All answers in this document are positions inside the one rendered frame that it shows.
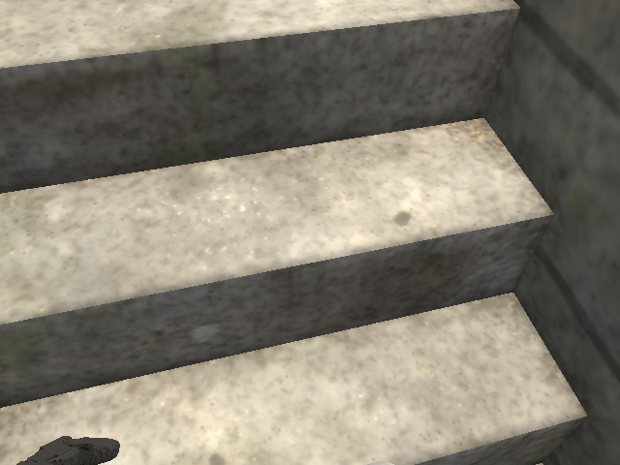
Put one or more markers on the left robot hand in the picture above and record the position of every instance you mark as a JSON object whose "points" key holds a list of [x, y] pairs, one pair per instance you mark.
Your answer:
{"points": [[68, 451]]}

